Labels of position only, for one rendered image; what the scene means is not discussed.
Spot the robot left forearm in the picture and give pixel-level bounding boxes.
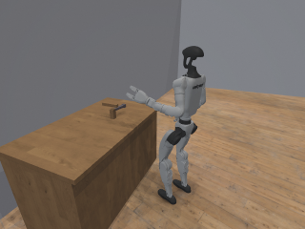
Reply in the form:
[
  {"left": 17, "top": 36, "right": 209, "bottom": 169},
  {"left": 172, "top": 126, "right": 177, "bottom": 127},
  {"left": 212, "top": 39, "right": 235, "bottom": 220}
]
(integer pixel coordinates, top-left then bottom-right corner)
[{"left": 145, "top": 97, "right": 182, "bottom": 116}]

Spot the left robot upper arm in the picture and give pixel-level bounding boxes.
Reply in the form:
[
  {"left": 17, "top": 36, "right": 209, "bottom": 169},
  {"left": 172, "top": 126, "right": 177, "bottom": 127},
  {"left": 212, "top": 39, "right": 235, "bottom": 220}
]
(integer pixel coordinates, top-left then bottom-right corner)
[{"left": 173, "top": 76, "right": 187, "bottom": 118}]

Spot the counter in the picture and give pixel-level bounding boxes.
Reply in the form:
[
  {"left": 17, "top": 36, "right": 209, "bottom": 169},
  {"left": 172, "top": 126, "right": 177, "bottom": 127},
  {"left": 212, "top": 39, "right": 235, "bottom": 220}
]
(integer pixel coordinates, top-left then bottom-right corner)
[{"left": 0, "top": 97, "right": 157, "bottom": 229}]

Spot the robot torso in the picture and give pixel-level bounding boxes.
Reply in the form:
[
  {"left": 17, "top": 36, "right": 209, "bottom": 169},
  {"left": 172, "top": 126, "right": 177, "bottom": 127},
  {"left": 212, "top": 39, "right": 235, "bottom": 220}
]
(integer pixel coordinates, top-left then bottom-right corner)
[{"left": 174, "top": 73, "right": 203, "bottom": 138}]

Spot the tap lever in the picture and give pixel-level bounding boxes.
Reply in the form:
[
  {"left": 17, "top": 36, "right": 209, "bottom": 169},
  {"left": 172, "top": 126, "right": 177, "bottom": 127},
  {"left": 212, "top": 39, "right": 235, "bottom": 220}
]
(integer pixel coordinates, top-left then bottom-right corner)
[{"left": 114, "top": 103, "right": 126, "bottom": 111}]

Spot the robot head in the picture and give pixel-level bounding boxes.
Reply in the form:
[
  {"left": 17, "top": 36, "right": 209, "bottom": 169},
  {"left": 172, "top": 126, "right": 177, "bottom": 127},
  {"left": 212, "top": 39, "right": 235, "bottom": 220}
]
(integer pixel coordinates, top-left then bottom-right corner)
[{"left": 182, "top": 46, "right": 204, "bottom": 78}]

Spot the left robot hand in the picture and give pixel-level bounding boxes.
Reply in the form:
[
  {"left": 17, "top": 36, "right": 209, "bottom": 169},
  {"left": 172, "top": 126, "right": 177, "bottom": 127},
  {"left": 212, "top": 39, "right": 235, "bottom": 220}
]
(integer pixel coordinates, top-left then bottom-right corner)
[{"left": 126, "top": 85, "right": 149, "bottom": 104}]

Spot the right robot upper arm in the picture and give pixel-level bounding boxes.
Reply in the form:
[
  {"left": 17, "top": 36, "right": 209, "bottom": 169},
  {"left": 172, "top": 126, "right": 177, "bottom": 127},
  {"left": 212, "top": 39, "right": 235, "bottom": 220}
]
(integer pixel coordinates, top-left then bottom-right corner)
[{"left": 198, "top": 74, "right": 206, "bottom": 106}]

